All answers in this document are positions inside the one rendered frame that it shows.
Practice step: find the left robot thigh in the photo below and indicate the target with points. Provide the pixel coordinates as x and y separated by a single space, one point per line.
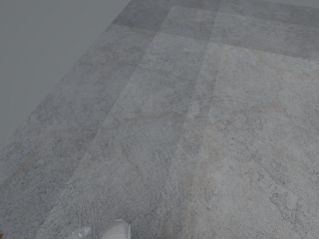
117 230

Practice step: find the robot left hand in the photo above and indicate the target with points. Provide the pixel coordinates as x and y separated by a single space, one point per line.
80 233

